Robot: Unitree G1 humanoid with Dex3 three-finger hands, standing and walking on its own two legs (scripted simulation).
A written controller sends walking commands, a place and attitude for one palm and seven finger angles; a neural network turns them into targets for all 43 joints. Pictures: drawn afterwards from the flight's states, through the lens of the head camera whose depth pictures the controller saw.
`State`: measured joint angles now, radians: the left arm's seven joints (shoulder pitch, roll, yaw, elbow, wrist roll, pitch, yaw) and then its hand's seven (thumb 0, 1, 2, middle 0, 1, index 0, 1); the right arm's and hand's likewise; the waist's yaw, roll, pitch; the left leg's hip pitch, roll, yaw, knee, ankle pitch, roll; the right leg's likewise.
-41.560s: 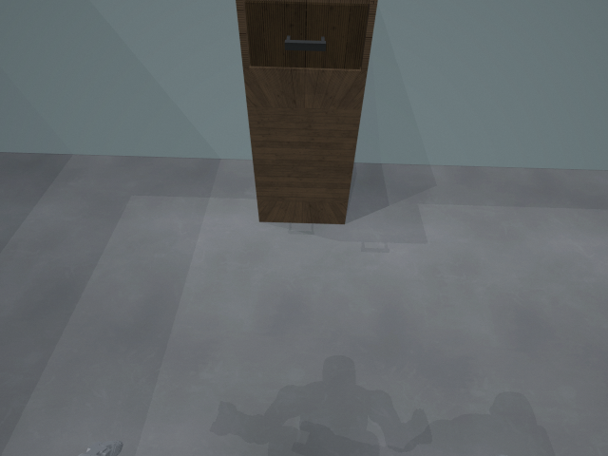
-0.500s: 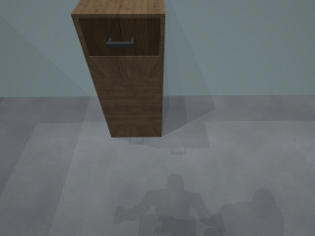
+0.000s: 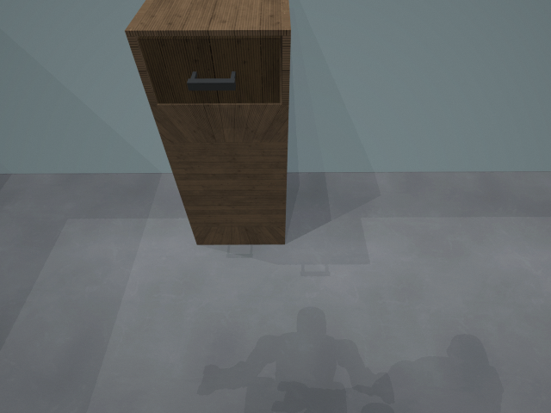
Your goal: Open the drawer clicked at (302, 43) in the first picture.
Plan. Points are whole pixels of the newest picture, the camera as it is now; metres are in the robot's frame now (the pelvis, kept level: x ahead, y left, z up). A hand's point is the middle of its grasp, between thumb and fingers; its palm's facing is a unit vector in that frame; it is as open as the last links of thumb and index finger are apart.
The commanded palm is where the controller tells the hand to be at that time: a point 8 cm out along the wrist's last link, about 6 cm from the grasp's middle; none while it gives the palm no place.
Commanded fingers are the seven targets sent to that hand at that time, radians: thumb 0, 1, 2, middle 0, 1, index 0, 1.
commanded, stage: take the last steps up to it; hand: left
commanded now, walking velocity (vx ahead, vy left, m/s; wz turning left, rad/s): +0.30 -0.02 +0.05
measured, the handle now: (212, 79) +0.85 +0.21 +0.03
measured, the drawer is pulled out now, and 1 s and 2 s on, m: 0.00 0.00 0.00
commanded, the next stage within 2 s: come to a stop and stand still in 0.96 s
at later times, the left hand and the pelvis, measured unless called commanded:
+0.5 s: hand out of the picture +0.10 +0.19 -0.19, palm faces +0.02 -0.98 -0.18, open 7.4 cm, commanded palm none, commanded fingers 0.00 0.90 0.90 -0.20 -0.30 -0.20 -0.30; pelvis +0.09 +0.01 -0.01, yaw +2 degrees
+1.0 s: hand (204, 337) +0.28 +0.16 -0.19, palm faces +0.07 -0.98 -0.17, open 7.3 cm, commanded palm none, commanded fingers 0.00 0.90 0.90 -0.20 -0.30 -0.20 -0.30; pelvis +0.26 -0.03 -0.02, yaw +3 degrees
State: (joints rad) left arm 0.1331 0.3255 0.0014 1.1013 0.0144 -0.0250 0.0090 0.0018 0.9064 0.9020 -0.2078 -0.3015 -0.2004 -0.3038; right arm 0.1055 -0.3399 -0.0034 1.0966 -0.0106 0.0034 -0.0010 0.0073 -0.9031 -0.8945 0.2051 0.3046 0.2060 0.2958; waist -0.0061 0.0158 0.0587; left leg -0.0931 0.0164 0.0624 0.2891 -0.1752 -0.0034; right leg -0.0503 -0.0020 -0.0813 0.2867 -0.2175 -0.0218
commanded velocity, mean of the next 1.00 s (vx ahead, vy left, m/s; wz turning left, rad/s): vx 0.26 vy -0.02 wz -0.01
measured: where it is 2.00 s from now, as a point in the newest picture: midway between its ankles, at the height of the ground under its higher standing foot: (299, 385)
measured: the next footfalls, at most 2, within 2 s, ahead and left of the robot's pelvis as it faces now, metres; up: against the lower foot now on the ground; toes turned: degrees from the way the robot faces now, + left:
right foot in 0.64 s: +0.26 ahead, -0.15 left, +0.00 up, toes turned -3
left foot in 0.88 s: +0.26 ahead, +0.11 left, +0.00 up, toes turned +10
